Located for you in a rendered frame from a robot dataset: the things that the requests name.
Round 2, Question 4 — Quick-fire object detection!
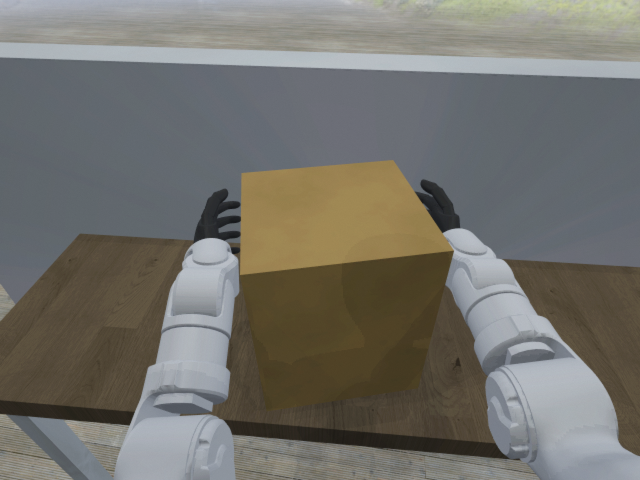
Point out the left robot forearm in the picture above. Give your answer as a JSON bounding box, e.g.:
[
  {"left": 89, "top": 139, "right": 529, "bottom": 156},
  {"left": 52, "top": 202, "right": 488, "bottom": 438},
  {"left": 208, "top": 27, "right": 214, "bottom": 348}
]
[{"left": 114, "top": 238, "right": 239, "bottom": 480}]

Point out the left robot upper arm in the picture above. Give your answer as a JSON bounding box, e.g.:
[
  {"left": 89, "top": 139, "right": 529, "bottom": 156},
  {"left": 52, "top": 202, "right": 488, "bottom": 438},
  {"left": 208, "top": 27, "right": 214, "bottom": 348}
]
[{"left": 115, "top": 414, "right": 236, "bottom": 480}]

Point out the left robot hand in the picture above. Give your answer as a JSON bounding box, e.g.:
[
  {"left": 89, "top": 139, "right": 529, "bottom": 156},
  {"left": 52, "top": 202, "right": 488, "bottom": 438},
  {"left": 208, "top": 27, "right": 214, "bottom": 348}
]
[{"left": 193, "top": 189, "right": 241, "bottom": 254}]

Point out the right robot forearm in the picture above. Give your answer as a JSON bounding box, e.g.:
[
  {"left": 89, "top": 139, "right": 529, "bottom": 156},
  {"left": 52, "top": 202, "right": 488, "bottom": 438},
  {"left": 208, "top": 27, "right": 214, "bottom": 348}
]
[{"left": 443, "top": 228, "right": 619, "bottom": 438}]

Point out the right robot upper arm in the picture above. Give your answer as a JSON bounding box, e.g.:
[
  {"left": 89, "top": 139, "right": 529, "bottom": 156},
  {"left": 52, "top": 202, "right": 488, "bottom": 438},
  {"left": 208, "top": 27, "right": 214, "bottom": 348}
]
[{"left": 485, "top": 357, "right": 640, "bottom": 480}]

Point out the table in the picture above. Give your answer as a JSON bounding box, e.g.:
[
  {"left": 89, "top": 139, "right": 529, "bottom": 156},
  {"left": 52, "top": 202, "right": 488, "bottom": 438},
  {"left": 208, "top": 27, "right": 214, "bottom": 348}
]
[{"left": 0, "top": 234, "right": 640, "bottom": 480}]

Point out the right robot hand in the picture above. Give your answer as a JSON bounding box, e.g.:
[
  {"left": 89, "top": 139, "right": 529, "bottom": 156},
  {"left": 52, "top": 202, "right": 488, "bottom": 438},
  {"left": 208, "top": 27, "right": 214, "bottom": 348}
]
[{"left": 414, "top": 179, "right": 460, "bottom": 233}]

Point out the carton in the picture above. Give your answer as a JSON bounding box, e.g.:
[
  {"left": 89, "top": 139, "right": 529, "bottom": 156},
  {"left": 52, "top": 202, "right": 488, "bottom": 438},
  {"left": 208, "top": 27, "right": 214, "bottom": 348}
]
[{"left": 240, "top": 160, "right": 454, "bottom": 411}]

